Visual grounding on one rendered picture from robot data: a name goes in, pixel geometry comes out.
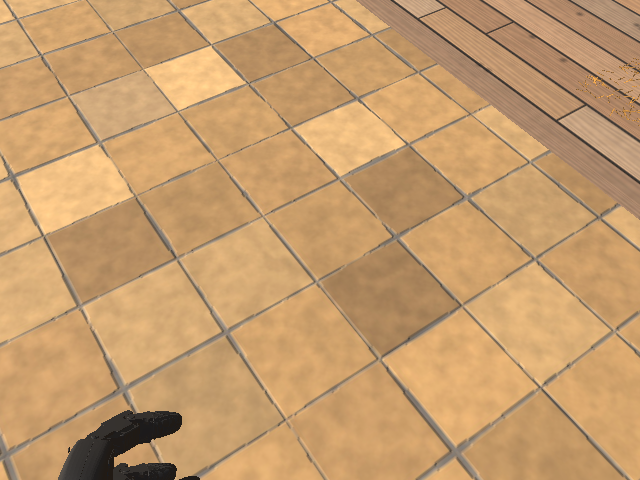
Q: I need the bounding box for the left robot hand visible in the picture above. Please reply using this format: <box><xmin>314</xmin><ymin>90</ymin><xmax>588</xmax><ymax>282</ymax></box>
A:
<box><xmin>58</xmin><ymin>410</ymin><xmax>200</xmax><ymax>480</ymax></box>

